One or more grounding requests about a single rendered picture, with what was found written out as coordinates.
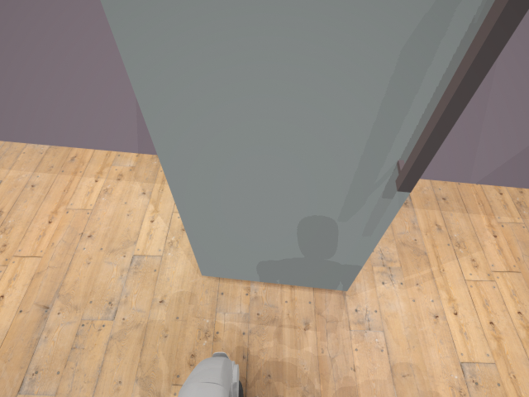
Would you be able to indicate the left robot thigh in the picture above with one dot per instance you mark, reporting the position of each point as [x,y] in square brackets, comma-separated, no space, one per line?
[212,377]

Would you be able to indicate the fridge door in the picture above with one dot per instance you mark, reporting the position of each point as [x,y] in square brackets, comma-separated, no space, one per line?
[279,123]

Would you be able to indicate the handle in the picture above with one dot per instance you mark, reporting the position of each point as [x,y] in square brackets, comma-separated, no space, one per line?
[497,28]

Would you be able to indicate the robot left shin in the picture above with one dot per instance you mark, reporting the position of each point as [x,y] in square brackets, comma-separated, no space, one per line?
[220,354]

